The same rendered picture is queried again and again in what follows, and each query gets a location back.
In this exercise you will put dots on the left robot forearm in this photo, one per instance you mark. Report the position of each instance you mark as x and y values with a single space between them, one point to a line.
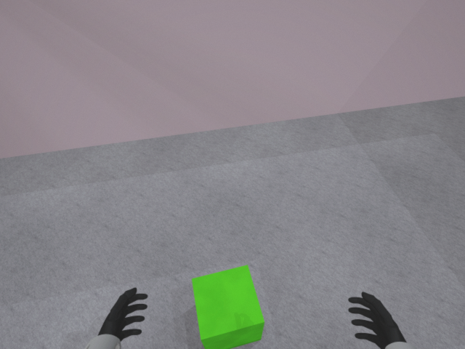
104 341

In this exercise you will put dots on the carton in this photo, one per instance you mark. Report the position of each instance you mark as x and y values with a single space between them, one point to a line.
228 310

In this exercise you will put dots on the robot right hand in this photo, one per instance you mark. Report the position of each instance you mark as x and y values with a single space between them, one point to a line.
382 323

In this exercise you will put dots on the robot left hand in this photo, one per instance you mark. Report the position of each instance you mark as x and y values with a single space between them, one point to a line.
116 321

